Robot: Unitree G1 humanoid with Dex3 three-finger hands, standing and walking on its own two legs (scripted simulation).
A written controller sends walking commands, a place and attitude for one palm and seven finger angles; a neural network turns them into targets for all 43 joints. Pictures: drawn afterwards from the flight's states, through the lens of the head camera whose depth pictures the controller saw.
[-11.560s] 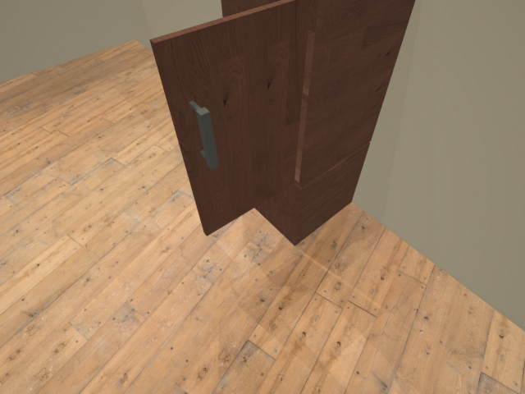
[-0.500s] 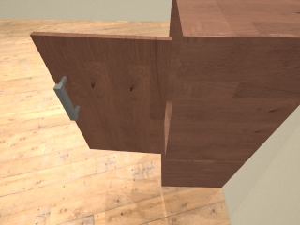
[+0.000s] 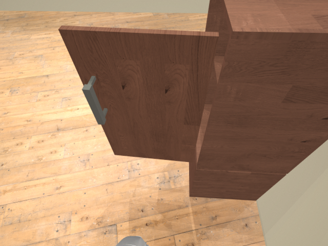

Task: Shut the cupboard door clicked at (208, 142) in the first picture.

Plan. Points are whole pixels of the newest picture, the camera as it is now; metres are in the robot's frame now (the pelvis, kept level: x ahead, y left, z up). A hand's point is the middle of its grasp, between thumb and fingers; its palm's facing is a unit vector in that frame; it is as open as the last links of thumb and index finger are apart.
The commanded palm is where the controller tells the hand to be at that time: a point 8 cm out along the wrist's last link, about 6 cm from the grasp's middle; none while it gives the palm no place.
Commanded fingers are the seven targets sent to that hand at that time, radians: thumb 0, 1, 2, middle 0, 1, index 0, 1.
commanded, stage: come to a stop and stand still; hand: left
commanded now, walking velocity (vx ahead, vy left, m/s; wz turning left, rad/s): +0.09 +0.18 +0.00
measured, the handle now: (97, 101) +0.47 +0.25 +0.05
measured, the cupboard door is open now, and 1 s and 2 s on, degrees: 87 87 87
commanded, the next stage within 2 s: look again from close up in 1.34 s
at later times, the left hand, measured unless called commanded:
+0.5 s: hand out of the picture +0.05 +0.22 -0.17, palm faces +0.00 -0.98 -0.21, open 7.2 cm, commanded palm none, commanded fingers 0.00 0.90 0.90 -0.20 -0.30 -0.20 -0.30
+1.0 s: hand out of the picture +0.03 +0.23 -0.17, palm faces +0.01 -0.98 -0.18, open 7.3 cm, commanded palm none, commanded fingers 0.00 0.90 0.90 -0.20 -0.30 -0.20 -0.30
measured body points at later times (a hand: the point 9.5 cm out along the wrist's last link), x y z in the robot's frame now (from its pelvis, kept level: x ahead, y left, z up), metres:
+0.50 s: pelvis +0.02 +0.04 +0.00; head +0.04 +0.03 +0.45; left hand +0.05 +0.27 -0.15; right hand +0.02 -0.17 -0.16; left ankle +0.02 +0.18 -0.74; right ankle +0.01 -0.04 -0.74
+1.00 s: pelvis +0.03 +0.07 +0.00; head +0.03 +0.06 +0.45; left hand +0.03 +0.28 -0.16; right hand +0.04 -0.16 -0.16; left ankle +0.02 +0.18 -0.74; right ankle +0.01 -0.04 -0.74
